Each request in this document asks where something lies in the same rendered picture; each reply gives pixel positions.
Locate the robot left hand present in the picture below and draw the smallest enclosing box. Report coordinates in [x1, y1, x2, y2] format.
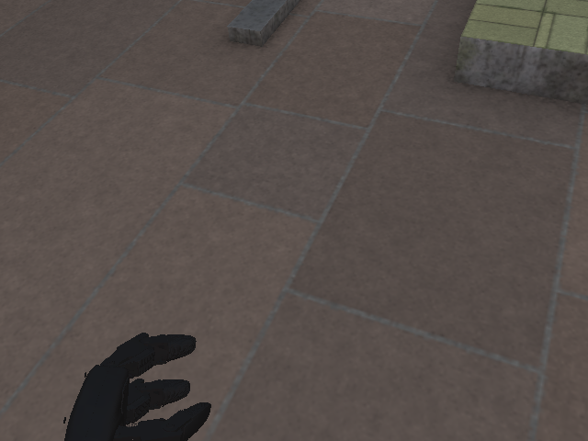
[63, 333, 211, 441]

